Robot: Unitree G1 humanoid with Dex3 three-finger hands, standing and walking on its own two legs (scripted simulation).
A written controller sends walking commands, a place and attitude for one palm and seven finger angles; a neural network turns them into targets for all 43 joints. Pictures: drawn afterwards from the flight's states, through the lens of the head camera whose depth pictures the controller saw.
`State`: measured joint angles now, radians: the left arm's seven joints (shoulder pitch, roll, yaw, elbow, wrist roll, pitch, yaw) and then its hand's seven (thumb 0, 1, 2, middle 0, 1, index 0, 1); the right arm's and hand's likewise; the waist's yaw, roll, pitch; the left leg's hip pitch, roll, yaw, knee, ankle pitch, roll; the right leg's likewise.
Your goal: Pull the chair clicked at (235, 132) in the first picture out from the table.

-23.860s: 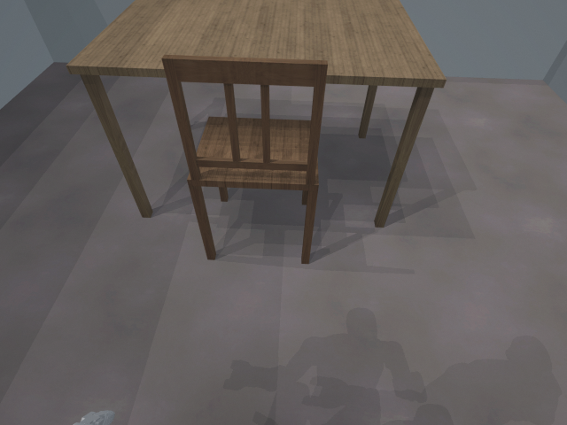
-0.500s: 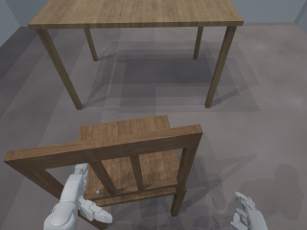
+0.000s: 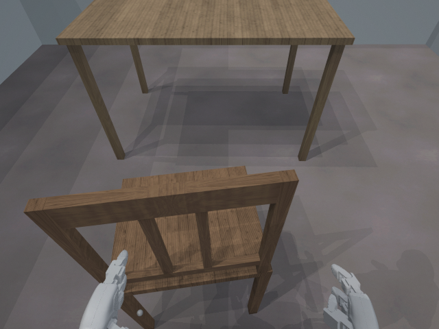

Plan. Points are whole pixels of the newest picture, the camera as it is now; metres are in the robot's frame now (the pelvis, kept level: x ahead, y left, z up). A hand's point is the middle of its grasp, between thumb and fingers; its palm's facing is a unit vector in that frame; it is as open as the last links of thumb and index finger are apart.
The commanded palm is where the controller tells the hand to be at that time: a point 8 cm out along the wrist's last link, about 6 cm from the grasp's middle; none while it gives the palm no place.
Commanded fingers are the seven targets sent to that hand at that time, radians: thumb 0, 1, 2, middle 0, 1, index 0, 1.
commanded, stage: draw the fingers out of the gap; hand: left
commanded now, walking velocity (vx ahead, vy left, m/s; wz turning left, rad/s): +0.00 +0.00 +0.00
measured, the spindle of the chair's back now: (158, 246) +0.30 +0.14 -0.04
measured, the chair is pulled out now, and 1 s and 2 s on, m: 0.64 0.64 0.63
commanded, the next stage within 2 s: draw the hand back to the body in 0.04 s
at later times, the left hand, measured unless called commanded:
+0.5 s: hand (121, 307) +0.16 +0.15 +0.04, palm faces -0.03 -1.00 -0.07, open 17.5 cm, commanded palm +0.12 +0.22 +0.07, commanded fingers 0.00 -0.55 0.20 0.00 0.00 0.00 0.00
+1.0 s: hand (53, 275) +0.18 +0.23 +0.12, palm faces +0.30 -0.85 -0.43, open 13.8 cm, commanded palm +0.14 +0.27 +0.16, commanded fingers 0.00 0.28 0.60 -0.12 -0.17 -0.12 -0.17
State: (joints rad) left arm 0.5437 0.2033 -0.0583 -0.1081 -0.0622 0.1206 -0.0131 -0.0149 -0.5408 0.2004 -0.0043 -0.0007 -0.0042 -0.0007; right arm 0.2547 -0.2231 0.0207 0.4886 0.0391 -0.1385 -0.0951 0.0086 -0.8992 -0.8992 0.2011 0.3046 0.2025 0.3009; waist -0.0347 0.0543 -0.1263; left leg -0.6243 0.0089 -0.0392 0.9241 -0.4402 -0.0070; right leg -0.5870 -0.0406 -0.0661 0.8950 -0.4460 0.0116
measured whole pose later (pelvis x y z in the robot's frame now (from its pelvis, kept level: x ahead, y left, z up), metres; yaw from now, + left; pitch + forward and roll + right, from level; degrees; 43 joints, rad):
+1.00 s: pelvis +0.02 +0.00 +0.03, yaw +0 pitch -1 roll -1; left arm 0.64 0.34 0.16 -0.40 -0.05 0.02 0.14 -0.01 -0.06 0.44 -0.08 -0.10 -0.21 -0.17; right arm 0.21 -0.21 0.04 0.58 0.03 -0.15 -0.15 0.01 -0.90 -0.90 0.20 0.30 0.20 0.30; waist 0.05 0.09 -0.02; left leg -0.29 0.02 -0.04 0.68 -0.37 -0.01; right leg -0.25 -0.02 -0.07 0.64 -0.37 0.01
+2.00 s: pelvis +0.01 +0.00 +0.05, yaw -2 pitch -3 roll -1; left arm 0.45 0.36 0.39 -0.40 -0.06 -0.11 0.12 0.01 0.89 0.90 -0.21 -0.30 -0.21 -0.30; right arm 0.14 -0.23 0.01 0.61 0.02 -0.07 -0.08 0.01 -0.90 -0.90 0.20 0.30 0.20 0.30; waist 0.04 0.08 0.05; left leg -0.15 0.03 0.01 0.47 -0.26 -0.01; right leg -0.12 -0.01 -0.03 0.42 -0.24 0.01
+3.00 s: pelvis -0.09 +0.01 +0.03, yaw -1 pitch +1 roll -2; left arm 0.58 0.43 0.43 -0.58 -0.06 -0.24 0.14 0.01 0.88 0.90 -0.21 -0.30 -0.21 -0.30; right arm 0.16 -0.19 -0.01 0.64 -0.01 -0.14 -0.07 0.01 -0.90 -0.90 0.20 0.30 0.20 0.30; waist 0.01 0.02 0.06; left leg -0.51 0.01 -0.04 0.76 -0.34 -0.01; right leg -0.38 0.01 -0.02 0.60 -0.24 0.00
